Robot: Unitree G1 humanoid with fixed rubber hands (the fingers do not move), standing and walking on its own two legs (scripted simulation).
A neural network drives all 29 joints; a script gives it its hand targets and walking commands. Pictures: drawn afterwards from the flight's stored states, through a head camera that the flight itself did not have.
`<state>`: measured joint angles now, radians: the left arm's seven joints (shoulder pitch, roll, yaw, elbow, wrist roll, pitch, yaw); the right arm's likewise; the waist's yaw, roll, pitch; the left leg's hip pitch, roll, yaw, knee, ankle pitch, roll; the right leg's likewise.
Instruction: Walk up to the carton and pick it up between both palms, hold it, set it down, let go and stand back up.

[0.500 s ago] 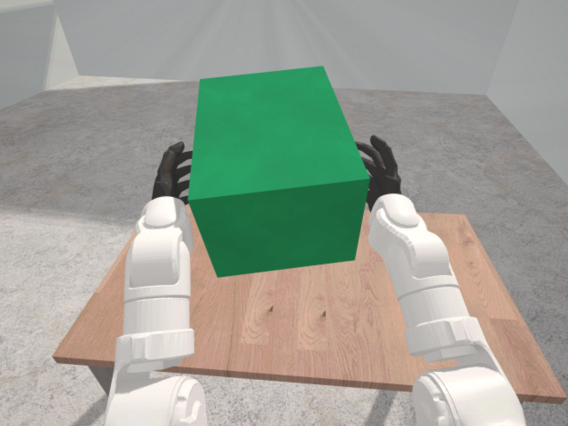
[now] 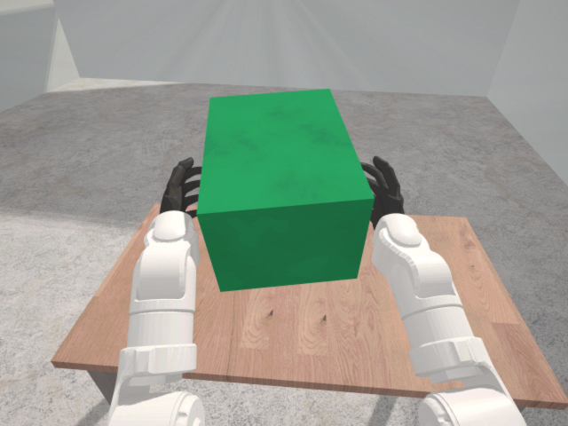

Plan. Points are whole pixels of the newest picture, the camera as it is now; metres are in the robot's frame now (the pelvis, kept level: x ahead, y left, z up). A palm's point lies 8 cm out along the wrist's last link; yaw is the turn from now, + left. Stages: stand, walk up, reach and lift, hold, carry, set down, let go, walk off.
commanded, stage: hold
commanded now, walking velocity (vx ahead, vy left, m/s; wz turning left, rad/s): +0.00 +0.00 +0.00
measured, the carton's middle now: (279, 182) +0.41 +0.02 +0.20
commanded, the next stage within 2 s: set down in 1.90 s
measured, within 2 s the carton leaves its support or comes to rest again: neither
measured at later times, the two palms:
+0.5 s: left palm (183, 229) +0.35 +0.15 +0.17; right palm (380, 232) +0.35 -0.13 +0.15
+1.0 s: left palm (175, 250) +0.33 +0.16 +0.15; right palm (376, 230) +0.34 -0.12 +0.16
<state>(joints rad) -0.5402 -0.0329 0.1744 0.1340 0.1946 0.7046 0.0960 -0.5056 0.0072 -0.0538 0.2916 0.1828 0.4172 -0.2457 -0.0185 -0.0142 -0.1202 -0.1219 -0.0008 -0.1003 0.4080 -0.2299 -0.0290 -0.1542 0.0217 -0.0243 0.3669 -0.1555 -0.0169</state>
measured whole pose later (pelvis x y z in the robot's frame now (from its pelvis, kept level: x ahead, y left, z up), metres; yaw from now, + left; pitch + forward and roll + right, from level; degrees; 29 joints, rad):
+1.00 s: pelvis -0.02 +0.00 +0.00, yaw +0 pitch -7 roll +0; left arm -0.54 -0.04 0.24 0.19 0.25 0.72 0.06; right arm -0.61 0.05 -0.10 0.40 0.17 0.42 -0.25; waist -0.02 -0.01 0.05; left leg -0.08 0.00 -0.10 0.41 -0.20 -0.03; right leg -0.11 0.02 -0.02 0.37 -0.13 -0.02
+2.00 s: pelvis -0.02 -0.01 +0.00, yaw +0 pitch -7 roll +0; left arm -0.59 -0.05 0.25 0.26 0.30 0.72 0.03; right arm -0.64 0.04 -0.09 0.44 0.14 0.45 -0.30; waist -0.02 -0.03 0.06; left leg -0.07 0.00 -0.11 0.40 -0.20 -0.03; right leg -0.10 0.02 -0.03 0.37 -0.14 -0.02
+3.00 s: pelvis +0.01 +0.00 +0.00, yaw +0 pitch -6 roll +0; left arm -0.56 -0.11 0.41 0.41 0.29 0.38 0.00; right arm -0.58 0.09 -0.11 0.60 0.01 0.03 -0.23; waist -0.02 -0.04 0.06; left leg -0.02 0.00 -0.10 0.37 -0.24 -0.03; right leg -0.07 0.02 -0.03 0.37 -0.19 -0.02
